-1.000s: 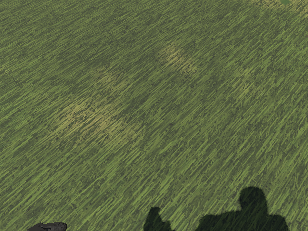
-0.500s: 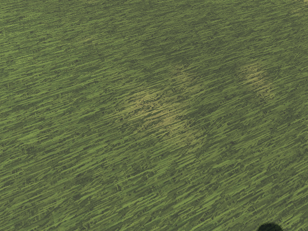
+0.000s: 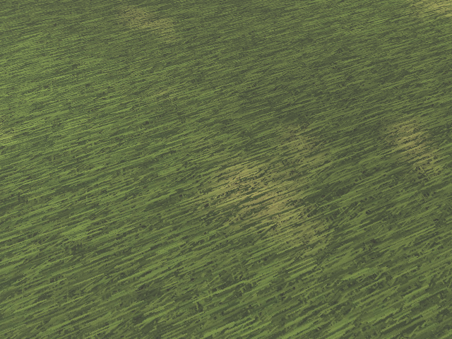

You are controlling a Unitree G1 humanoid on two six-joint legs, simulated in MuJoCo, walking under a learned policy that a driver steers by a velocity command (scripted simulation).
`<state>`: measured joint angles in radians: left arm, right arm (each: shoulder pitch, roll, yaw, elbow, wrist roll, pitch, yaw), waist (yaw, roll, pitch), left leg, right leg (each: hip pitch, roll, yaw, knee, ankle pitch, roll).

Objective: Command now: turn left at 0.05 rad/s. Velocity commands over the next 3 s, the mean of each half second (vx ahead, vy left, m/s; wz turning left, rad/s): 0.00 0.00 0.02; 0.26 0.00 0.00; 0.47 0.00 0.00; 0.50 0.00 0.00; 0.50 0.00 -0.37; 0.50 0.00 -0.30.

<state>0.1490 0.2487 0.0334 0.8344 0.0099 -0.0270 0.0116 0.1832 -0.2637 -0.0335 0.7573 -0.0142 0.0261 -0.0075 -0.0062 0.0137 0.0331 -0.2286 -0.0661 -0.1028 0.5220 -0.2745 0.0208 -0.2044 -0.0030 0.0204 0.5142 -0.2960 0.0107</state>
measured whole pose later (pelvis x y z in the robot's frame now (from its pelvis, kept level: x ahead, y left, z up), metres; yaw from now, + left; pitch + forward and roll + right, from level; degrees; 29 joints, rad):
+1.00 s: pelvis +0.10 +0.03 +0.01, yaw +0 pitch +0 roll +0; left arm 0.17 0.30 0.04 0.97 -0.03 -0.09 -0.02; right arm 0.41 -0.22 -0.03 1.01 0.00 -0.09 0.02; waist -0.04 -0.04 0.00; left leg -0.04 -0.04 0.01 0.29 -0.26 0.05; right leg -0.52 -0.06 0.00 1.03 -0.24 -0.05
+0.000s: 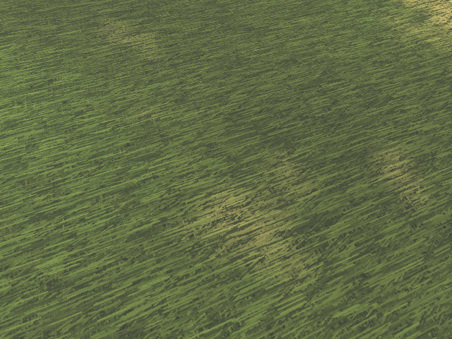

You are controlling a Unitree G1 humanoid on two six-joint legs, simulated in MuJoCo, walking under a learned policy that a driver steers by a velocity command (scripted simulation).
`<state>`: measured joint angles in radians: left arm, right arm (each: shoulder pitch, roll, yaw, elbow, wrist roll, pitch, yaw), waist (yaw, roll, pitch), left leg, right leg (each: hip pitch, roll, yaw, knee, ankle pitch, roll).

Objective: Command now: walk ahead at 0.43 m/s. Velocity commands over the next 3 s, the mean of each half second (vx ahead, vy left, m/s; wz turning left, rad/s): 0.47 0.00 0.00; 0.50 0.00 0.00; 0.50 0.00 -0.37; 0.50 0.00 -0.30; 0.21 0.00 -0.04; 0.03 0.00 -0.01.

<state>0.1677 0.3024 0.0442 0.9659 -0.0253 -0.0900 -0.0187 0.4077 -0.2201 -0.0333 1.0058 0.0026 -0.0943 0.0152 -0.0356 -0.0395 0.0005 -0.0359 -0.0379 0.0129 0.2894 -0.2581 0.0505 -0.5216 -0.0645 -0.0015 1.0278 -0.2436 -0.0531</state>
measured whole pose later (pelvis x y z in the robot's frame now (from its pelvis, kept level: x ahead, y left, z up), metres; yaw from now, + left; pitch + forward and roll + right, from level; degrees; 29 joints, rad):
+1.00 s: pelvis +0.58 +0.01 +0.00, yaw +0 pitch +1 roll +0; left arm 0.24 0.29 0.05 0.94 -0.02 -0.08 0.00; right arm 0.23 -0.25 -0.05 0.89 -0.01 -0.10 0.03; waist -0.01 -0.04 0.03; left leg -0.24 -0.04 0.06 0.37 -0.14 0.06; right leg -0.51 -0.09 0.02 1.11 -0.31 -0.04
